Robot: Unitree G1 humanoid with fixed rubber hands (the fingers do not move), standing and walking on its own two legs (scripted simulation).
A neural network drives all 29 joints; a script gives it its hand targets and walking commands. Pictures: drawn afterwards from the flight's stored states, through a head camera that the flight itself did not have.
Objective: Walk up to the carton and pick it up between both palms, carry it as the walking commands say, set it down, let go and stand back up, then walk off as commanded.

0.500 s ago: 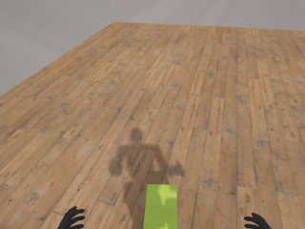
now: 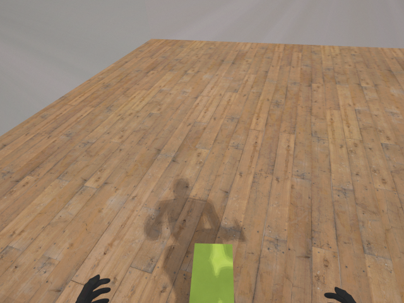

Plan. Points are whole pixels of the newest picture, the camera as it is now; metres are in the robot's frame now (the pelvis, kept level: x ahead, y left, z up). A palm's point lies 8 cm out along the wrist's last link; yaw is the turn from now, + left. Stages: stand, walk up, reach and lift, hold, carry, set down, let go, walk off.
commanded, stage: stand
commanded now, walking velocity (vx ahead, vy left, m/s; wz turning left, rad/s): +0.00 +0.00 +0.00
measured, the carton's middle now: (213, 287) +0.44 +0.03 -0.64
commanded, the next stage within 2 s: walk off in 0.72 s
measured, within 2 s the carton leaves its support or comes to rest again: neither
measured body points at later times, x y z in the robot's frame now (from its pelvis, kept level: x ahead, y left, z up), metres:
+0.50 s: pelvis -0.01 +0.00 +0.00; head -0.03 -0.01 +0.45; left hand +0.16 +0.28 -0.07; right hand +0.13 -0.26 -0.10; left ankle -0.02 +0.10 -0.73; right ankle +0.01 -0.08 -0.73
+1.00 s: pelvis -0.01 +0.00 +0.00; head -0.03 -0.01 +0.45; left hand +0.15 +0.28 -0.07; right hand +0.12 -0.26 -0.11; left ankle -0.02 +0.10 -0.73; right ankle +0.01 -0.08 -0.73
